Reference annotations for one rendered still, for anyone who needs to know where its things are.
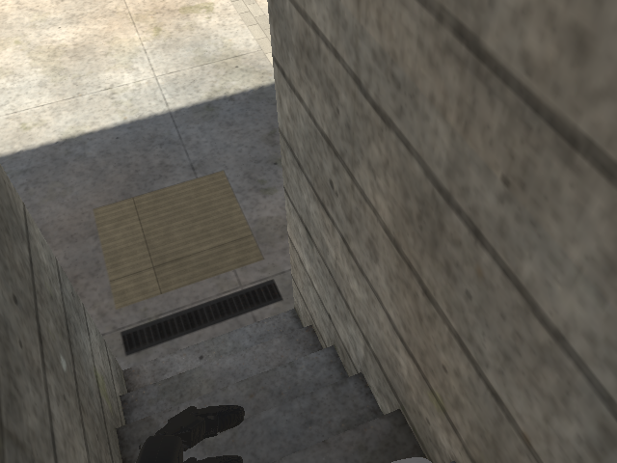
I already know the robot left hand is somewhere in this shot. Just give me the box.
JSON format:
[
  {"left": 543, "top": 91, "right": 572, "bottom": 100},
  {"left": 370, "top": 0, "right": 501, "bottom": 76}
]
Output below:
[{"left": 136, "top": 405, "right": 245, "bottom": 463}]

